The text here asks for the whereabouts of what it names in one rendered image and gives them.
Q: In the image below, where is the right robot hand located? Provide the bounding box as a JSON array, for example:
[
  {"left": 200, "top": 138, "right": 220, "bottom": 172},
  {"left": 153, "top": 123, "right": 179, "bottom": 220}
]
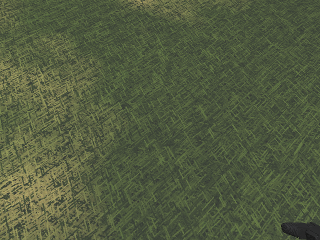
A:
[{"left": 281, "top": 222, "right": 320, "bottom": 240}]

